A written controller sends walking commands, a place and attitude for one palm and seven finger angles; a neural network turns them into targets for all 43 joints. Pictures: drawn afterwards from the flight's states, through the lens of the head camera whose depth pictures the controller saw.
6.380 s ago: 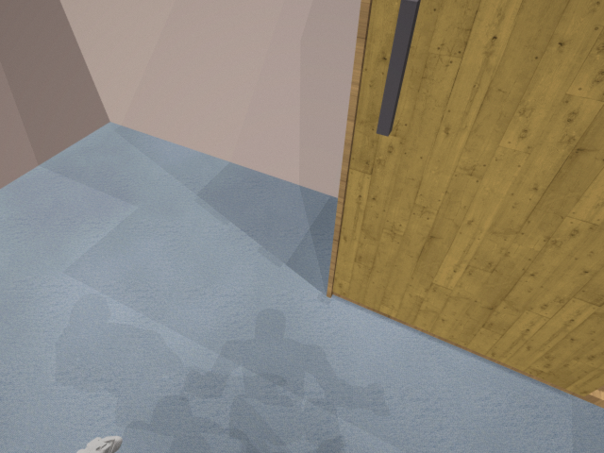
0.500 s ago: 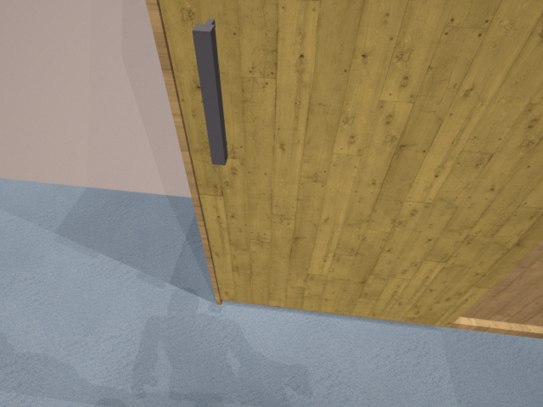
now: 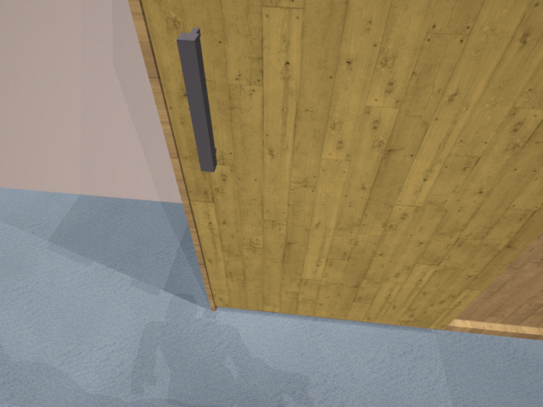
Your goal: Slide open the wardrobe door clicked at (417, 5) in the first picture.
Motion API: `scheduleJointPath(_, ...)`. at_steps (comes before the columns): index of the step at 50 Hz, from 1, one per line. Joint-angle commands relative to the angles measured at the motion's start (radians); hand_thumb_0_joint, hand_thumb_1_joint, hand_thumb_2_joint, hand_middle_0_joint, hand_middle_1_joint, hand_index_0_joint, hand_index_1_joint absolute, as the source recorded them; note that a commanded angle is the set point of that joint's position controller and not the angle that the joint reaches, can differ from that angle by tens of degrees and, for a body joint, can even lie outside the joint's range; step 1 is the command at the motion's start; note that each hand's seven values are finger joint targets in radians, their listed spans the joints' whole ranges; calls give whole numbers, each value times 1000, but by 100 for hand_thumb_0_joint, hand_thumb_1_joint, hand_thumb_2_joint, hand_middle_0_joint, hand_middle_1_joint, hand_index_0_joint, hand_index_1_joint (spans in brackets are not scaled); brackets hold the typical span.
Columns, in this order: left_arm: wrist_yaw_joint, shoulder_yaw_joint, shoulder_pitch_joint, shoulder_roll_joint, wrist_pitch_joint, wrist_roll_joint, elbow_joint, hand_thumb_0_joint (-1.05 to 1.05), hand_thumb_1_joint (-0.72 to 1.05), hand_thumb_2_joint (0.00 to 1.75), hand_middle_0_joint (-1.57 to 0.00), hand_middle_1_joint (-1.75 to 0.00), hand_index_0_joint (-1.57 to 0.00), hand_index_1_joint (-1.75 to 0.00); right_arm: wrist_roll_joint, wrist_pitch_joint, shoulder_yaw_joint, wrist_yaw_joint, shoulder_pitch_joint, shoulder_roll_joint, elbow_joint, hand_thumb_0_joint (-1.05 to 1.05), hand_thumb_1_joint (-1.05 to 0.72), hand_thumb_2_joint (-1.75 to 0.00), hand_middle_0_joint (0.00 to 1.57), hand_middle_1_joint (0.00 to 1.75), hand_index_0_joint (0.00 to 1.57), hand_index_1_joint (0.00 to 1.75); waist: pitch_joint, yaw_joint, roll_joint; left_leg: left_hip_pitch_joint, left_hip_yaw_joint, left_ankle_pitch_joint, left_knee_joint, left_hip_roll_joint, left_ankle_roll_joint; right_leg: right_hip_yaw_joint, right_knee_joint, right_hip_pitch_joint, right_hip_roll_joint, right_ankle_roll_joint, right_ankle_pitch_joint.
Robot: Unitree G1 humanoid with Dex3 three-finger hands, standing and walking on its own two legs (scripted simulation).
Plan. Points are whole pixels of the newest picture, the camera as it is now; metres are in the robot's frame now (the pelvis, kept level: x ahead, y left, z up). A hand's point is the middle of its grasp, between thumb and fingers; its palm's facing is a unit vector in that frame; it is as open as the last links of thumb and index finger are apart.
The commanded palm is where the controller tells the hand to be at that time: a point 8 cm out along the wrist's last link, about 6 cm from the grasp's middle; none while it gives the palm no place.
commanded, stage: look again from close up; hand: left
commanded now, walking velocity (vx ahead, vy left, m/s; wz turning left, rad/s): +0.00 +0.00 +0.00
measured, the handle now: (203, 106) +0.57 +0.16 +0.16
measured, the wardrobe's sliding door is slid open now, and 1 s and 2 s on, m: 0.00 0.00 0.00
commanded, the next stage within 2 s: none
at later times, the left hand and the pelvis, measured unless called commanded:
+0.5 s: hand out of the picture +0.04 +0.21 -0.17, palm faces -0.02 -0.96 -0.27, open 7.4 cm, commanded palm none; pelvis +0.01 +0.00 +0.00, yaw +0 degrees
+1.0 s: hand out of the picture +0.06 +0.21 -0.17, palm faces -0.02 -0.96 -0.26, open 7.4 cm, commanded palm none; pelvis +0.02 +0.00 +0.00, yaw +0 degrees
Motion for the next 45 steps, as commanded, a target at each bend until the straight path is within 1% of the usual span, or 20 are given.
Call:
scheduleJointPath(1, 13, 35, -1, 169, -24, 3, -45, 0, 90, 90, -20, -30, -20, -30, 2, -17, -31, -6, -17, -164, -55, 0, -90, -90, 20, 30, 20, 30, 0, 3, -9, -33, -120, 9, -85, 119, -6, 110, -78, -6, -106, -30, -1)
scheduleJointPath(5, 12, 34, 3, 162, -24, 2, -39, 0, 90, 90, -20, -30, -20, -30, 1, -17, -28, -8, -13, -163, -49, 0, -90, -90, 20, 30, 20, 30, -1, 1, -8, -27, -117, 1, -87, 118, -8, 113, -79, -11, -104, -29, -8)
scheduleJointPath(6, 12, 34, 9, 161, -24, 3, -38, 0, 90, 90, -20, -30, -20, -30, 2, -18, -28, -8, -9, -160, -50, 0, -90, -90, 20, 30, 20, 30, -9, 3, 1, -20, -117, 19, -82, 121, -6, 112, -78, -4, -104, -30, 10)
scheduleJointPath(9, 12, 33, 15, 155, -25, 2, -33, 0, 90, 90, -20, -30, -20, -30, 2, -18, -27, -9, -5, -156, -46, 0, -90, -90, 20, 30, 20, 30, -14, 2, -11, -16, -113, 20, -82, 120, -7, 114, -79, -4, -105, -30, 11)
scheduleJointPath(10, 12, 32, 10, 155, -24, 2, -32, 0, 90, 90, -20, -30, -20, -30, 2, -17, -27, -9, -6, -156, -43, 0, -90, -90, 20, 30, 20, 30, 3, 1, -17, -24, -115, 11, -85, 120, -8, 112, -82, -11, -104, -29, 0)
scheduleJointPath(11, 13, 32, 16, 154, -25, 3, -32, 0, 90, 90, -20, -30, -20, -30, 2, -17, -26, -9, -1, -154, -44, 0, -90, -90, 20, 30, 20, 30, -7, 1, -18, -18, -113, 25, -81, 123, -8, 113, -78, -7, -101, -30, 14)
scheduleJointPath(13, 13, 33, 17, 149, -24, 2, -28, 0, 90, 90, -20, -30, -20, -30, 2, -18, -25, -10, -4, -151, -41, 0, -90, -90, 20, 30, 20, 30, 1, 3, 5, -25, -114, 16, -87, 121, -8, 114, -79, -6, -103, -29, 10)
scheduleJointPath(14, 13, 31, 19, 149, -23, 2, -27, 0, 90, 90, -20, -30, -20, -30, 2, -18, -25, -10, -4, -149, -40, 0, -90, -90, 20, 30, 20, 30, 10, 3, -1, -28, -114, 6, -89, 119, -9, 115, -80, -11, -101, -28, 0)
scheduleJointPath(15, 13, 31, 22, 144, -22, 2, -26, 0, 90, 90, -20, -30, -20, -30, 1, -18, -25, -10, -3, -149, -39, 0, -90, -90, 20, 30, 20, 30, 6, 3, 8, -26, -112, 2, -89, 120, -9, 112, -78, -11, -102, -28, -3)
scheduleJointPath(16, 14, 32, 27, 145, -24, 3, -26, 0, 90, 90, -20, -30, -20, -30, 2, -19, -25, -11, 4, -145, -40, 0, -90, -90, 20, 30, 20, 30, -7, 4, -1, -22, -113, 29, -84, 123, -7, 110, -75, 2, -102, -29, 24)
scheduleJointPath(22, 15, 30, 30, 136, -23, 3, -22, 0, 90, 90, -20, -30, -20, -30, 2, -18, -23, -12, 7, -139, -37, 0, -90, -90, 20, 30, 20, 30, 4, 3, 6, -24, -111, 19, -85, 123, -8, 110, -75, -6, -100, -27, 13)
scheduleJointPath(25, 14, 31, 31, 129, -21, 3, -21, 0, 90, 90, -20, -30, -20, -30, 2, -18, -25, -12, 8, -136, -35, 0, -90, -90, 20, 30, 20, 30, 19, 3, -4, -32, -112, -7, -94, 121, -9, 110, -76, -16, -98, -25, -8)
scheduleJointPath(26, 15, 30, 39, 128, -22, 4, -20, 0, 90, 90, -20, -30, -20, -30, 2, -18, -24, -12, 9, -133, -36, 0, -90, -90, 20, 30, 20, 30, 6, 4, -3, -23, -112, 14, -87, 122, -7, 111, -75, -10, -99, -27, 11)
scheduleJointPath(30, 14, 30, 38, 127, -24, 3, -19, 0, 90, 90, -20, -30, -20, -30, 2, -20, -24, -13, 8, -132, -35, 0, -90, -90, 20, 30, 20, 30, 1, 5, -3, -19, -109, 36, -81, 122, -7, 106, -70, -7, -101, -25, 28)
scheduleJointPath(31, 15, 32, 41, 126, -25, 4, -20, 0, 90, 90, -20, -30, -20, -30, 2, -21, -25, -13, 14, -129, -37, 0, -90, -90, 20, 30, 20, 30, -12, 5, -5, -13, -112, 62, -76, 124, -5, 106, -66, 6, -101, -27, 52)
scheduleJointPath(34, 15, 30, 40, 122, -25, 2, -18, 0, 90, 90, -20, -30, -20, -30, 2, -22, -24, -15, 10, -129, -35, 0, -90, -90, 20, 30, 20, 30, -6, 4, -10, -7, -109, 70, -75, 124, -6, 106, -65, 0, -101, -27, 61)
scheduleJointPath(36, 15, 32, 42, 124, -26, 3, -19, 0, 90, 90, -20, -30, -20, -30, 3, -24, -24, -15, 15, -130, -34, 0, -90, -90, 20, 30, 20, 30, -25, 5, 2, -1, -109, 102, -70, 127, -5, 101, -58, 20, -102, -27, 89)
scheduleJointPath(39, 15, 31, 37, 122, -25, 2, -18, 0, 90, 90, -20, -30, -20, -30, 3, -24, -24, -17, 11, -130, -33, 0, -90, -90, 20, 30, 20, 30, -14, 4, 9, -3, -110, 98, -75, 126, -6, 102, -60, 16, -101, -25, 84)
scheduleJointPath(42, 16, 33, 40, 125, -26, 3, -16, 0, 90, 90, -20, -30, -20, -30, 3, -26, -23, -17, 10, -129, -32, 0, -90, -90, 20, 30, 20, 30, -20, 6, 1, 2, -110, 116, -73, 127, -5, 100, -58, 25, -102, -26, 103)
scheduleJointPath(45, 15, 32, 37, 121, -25, 3, -15, 0, 90, 90, -20, -30, -20, -30, 2, -25, -24, -18, 10, -131, -33, 0, -90, -90, 20, 30, 20, 30, -6, 4, -2, 0, -110, 106, -80, 127, -5, 99, -64, 18, -102, -25, 89)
